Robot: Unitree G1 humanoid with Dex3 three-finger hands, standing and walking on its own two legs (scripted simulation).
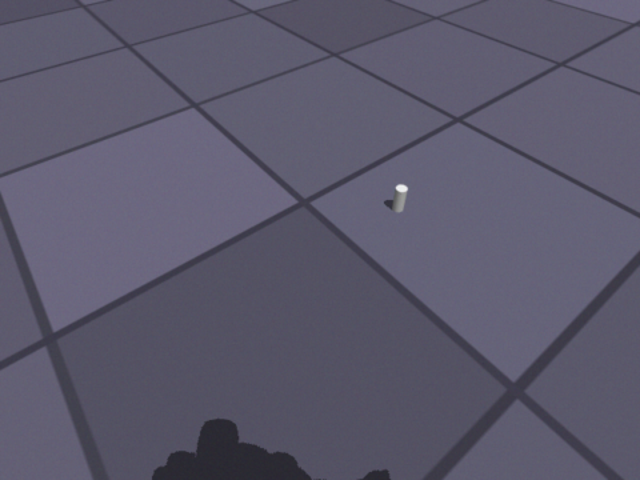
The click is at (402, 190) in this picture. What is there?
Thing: squat round
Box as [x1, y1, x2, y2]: [392, 184, 407, 211]
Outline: 401,184 397,185 395,189 392,209 395,211 401,211 404,204 407,188 406,186
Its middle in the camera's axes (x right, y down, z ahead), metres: +0.36 -0.19 +1.75
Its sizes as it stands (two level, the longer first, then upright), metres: 0.052 0.052 0.121
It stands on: the floor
